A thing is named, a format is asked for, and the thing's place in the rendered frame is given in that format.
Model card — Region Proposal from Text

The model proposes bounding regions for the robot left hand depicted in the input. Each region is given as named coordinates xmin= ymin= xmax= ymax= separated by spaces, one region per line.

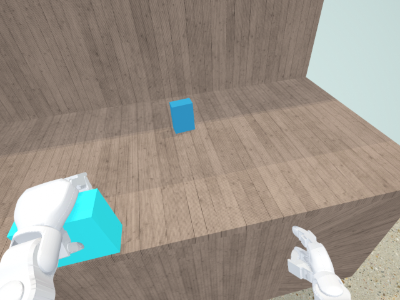
xmin=14 ymin=172 xmax=92 ymax=259

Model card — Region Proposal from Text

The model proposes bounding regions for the table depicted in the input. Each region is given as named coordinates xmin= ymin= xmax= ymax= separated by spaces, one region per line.
xmin=0 ymin=0 xmax=400 ymax=300

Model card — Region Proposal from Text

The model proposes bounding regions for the robot right hand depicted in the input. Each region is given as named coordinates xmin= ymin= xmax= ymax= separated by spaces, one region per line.
xmin=287 ymin=226 xmax=335 ymax=283

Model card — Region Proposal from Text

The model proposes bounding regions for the sponge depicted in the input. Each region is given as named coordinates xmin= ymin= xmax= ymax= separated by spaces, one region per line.
xmin=7 ymin=189 xmax=123 ymax=267

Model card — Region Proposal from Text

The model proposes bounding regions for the right robot forearm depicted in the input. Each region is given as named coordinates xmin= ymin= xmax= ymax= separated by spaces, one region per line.
xmin=312 ymin=271 xmax=351 ymax=300

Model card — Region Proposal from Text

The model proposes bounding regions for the left robot forearm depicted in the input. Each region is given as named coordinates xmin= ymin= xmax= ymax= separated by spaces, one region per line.
xmin=0 ymin=226 xmax=63 ymax=300

